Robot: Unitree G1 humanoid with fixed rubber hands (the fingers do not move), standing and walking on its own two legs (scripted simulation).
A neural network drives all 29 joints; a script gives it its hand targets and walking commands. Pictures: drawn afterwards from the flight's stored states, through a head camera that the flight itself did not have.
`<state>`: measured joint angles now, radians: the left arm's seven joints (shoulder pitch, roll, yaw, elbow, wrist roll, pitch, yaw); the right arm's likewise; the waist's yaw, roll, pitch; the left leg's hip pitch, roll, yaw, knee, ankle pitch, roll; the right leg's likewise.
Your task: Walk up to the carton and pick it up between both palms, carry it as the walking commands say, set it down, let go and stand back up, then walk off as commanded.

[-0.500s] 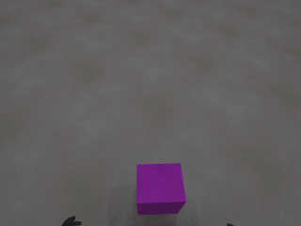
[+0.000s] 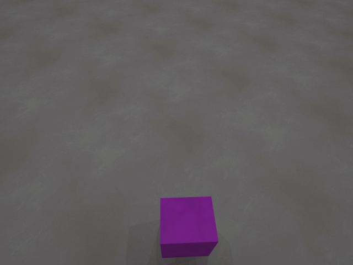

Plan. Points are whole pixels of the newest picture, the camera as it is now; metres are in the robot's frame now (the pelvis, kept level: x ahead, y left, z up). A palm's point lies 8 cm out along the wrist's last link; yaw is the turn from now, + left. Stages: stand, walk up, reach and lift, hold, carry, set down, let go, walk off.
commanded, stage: stand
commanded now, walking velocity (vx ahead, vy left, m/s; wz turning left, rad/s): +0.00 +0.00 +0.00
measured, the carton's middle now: (185, 228) +0.38 -0.04 -0.63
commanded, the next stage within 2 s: walk off in 1.78 s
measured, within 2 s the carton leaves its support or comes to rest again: neither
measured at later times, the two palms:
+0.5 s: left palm out of the picture -0.02 +0.21 -0.15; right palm out of the picture -0.03 -0.21 -0.15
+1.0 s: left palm out of the picture -0.02 +0.20 -0.15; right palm out of the picture -0.04 -0.22 -0.15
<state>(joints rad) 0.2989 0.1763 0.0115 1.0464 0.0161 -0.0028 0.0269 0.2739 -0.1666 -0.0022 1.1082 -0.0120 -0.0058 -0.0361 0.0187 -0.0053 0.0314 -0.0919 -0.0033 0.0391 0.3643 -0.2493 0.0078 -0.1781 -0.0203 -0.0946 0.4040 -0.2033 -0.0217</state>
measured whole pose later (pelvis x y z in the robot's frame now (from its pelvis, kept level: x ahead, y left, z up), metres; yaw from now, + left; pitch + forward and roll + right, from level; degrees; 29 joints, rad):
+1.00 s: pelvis +0.00 -0.02 +0.00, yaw -1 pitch -1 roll +0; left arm 0.31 0.14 0.00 1.15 0.02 -0.02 0.04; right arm 0.34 -0.13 0.00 1.17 -0.02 -0.01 -0.05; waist 0.01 0.01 0.03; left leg -0.10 0.03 0.04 0.39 -0.27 -0.02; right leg -0.19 0.01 -0.09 0.41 -0.21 -0.05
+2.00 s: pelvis +0.00 -0.02 +0.00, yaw +0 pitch -2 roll +0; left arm 0.08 0.38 0.00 1.07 0.01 -0.02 0.00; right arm 0.13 -0.38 0.01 1.07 0.00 -0.02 -0.01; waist 0.01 0.01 0.04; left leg -0.07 0.03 0.02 0.33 -0.22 -0.02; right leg -0.14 0.01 -0.09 0.33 -0.16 -0.04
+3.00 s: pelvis -0.14 +0.24 -0.01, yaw +49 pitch -1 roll +2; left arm 0.28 0.36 0.11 0.97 0.03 0.02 0.07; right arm 0.07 -0.35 -0.08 0.76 -0.01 0.10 0.12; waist 0.01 0.03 0.10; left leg -0.53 0.10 -0.01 1.02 -0.29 -0.13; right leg -0.16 -0.24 -0.21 0.49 -0.27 0.10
